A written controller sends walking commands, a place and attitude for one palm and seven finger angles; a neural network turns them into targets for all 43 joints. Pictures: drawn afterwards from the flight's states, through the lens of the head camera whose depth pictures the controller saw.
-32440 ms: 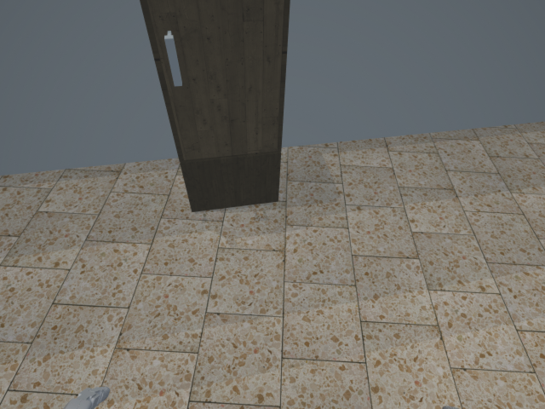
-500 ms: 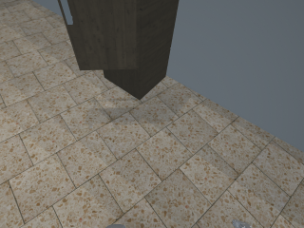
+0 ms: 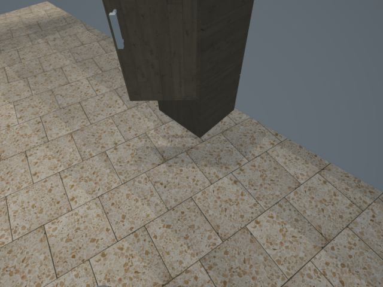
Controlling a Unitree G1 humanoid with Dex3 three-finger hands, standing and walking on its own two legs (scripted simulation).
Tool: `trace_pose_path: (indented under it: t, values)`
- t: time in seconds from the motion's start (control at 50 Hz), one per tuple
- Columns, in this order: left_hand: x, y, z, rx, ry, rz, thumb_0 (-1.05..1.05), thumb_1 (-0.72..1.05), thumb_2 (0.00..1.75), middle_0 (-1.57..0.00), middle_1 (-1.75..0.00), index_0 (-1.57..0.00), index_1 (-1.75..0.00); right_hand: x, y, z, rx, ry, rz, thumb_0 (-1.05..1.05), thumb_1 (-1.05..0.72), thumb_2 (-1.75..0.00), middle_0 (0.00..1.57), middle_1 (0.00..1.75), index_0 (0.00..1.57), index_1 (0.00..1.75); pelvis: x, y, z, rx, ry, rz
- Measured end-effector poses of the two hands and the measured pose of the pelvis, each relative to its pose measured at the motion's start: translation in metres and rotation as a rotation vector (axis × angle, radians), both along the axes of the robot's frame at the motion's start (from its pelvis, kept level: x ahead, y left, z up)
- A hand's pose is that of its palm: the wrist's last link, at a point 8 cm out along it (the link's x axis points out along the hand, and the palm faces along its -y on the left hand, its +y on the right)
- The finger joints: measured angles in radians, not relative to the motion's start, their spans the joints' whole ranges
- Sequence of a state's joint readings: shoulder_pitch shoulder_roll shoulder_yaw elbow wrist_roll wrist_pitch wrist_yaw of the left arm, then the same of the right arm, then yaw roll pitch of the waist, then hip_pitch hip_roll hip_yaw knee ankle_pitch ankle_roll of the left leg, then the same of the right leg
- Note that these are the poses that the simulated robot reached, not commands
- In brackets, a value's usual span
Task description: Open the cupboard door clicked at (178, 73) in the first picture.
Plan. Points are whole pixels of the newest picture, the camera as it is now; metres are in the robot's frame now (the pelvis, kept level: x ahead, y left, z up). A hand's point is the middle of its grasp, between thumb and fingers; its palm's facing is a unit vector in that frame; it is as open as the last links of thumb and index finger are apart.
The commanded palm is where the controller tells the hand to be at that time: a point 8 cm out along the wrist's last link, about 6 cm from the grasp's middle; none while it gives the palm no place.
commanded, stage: take the last steps up to it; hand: left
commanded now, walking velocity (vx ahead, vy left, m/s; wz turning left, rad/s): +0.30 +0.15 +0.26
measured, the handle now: (117, 29) +1.07 +0.38 +0.01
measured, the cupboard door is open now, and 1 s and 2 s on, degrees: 44 44 44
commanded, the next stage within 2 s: come to a stop and stand still in 1.38 s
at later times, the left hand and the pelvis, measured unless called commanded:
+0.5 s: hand out of the picture +0.02 +0.26 -0.18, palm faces +0.19 -0.97 -0.16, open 7.4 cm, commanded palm none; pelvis +0.12 +0.10 -0.01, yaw +6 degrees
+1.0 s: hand (108, 185) +0.41 +0.28 -0.15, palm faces -0.05 -0.98 -0.17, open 7.4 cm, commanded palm none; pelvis +0.28 +0.11 +0.01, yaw +1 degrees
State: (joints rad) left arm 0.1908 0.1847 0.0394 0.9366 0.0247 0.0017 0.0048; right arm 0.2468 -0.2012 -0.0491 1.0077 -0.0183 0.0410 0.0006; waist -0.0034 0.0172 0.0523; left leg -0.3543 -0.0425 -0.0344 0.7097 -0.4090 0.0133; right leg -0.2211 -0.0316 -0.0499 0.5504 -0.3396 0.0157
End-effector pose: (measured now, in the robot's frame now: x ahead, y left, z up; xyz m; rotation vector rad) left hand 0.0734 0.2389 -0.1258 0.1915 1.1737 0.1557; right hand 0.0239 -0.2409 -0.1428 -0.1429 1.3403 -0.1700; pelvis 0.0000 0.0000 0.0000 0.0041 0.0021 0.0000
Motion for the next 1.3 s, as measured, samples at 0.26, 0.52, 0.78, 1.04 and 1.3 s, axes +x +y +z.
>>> trace_pose_path:
  t: [0.26, 0.52, 0.78, 1.04, 1.3]
  values:
    - [-0.085, -0.003, 0.004, -0.063, 0.239, 0.197, 0.01, 0.91, 0.9, -0.2, -0.3, -0.2, -0.3, 0.082, 0.01, 0.018, -0.012, 0.023, 0.123, 0.01, -0.91, -0.9, 0.2, 0.29, 0.2, 0.3, 0.051, 0.022, 0.015, 0.013, -0.002, 0.107]
    - [-0.045, 0.083, -0.028, -0.109, 0.374, 0.244, 0.01, 0.9, 0.9, -0.2, -0.3, -0.2, -0.3, 0.231, 0.137, 0.02, -0.01, -0.226, 0.236, 0.01, -0.91, -0.9, 0.2, 0.29, 0.2, 0.3, 0.126, 0.107, -0.004, -0.01, -0.023, 0.099]
    - [0.194, 0.137, 0.006, -0.06, -0.048, 0.09, 0.01, 0.91, 0.9, -0.2, -0.3, -0.2, -0.29, 0.178, 0.147, 0.024, -0.024, -0.006, 0.055, -0.01, -0.93, -0.9, 0.2, 0.29, 0.2, 0.3, 0.199, 0.137, 0.016, 0.011, -0.024, 0.067]
    - [0.349, 0.081, -0.006, -0.067, -0.057, -0.091, 0.01, 0.9, 0.9, -0.2, -0.3, -0.2, -0.29, 0.134, 0.162, 0.013, 0.091, 0.355, -0.132, 0.01, -0.91, -0.9, 0.2, 0.29, 0.2, 0.3, 0.302, 0.105, -0.002, 0.008, 0.001, 0.023]
    - [0.331, 0.089, 0.002, -0.012, 0.074, 0.095, -0.03, 0.95, 0.9, -0.2, -0.3, -0.2, -0.3, 0.374, 0.107, 0.013, 0.027, 0.018, 0.022, 0.01, -0.91, -0.9, 0.2, 0.29, 0.2, 0.3, 0.381, 0.089, 0.014, -0.005, -0.009, 0.055]
